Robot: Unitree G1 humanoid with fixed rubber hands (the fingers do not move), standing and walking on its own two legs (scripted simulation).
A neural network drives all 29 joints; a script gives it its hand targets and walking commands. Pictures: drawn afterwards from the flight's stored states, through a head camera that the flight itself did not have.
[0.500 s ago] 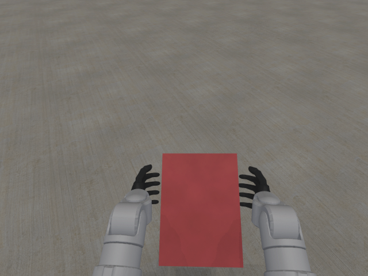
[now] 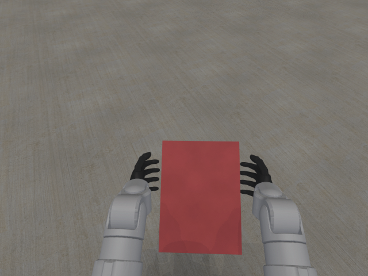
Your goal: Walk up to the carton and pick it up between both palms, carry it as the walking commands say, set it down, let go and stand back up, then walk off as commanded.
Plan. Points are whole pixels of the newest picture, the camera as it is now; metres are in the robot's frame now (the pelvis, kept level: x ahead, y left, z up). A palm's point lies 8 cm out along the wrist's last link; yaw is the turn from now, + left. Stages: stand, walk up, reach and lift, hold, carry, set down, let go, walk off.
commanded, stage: carry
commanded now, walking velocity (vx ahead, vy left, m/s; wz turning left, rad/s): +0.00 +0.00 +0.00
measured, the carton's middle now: (198, 192) +0.34 +0.00 -0.06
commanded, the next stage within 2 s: none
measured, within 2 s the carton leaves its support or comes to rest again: neither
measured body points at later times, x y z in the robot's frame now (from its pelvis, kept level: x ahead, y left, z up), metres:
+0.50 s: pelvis +0.01 -0.01 +0.00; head +0.00 +0.00 +0.45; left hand +0.31 +0.13 +0.04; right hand +0.31 -0.14 +0.05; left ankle +0.03 +0.01 -0.73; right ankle +0.06 -0.16 -0.73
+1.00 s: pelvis +0.01 -0.03 +0.00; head +0.00 -0.02 +0.45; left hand +0.31 +0.11 +0.04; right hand +0.32 -0.16 +0.04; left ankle +0.03 +0.01 -0.73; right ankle +0.06 -0.16 -0.73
